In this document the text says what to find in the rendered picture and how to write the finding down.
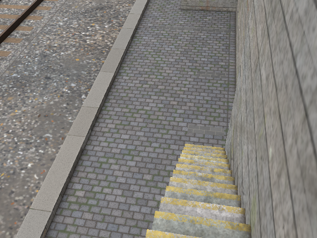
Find stairs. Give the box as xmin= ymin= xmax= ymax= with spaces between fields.
xmin=146 ymin=144 xmax=252 ymax=238

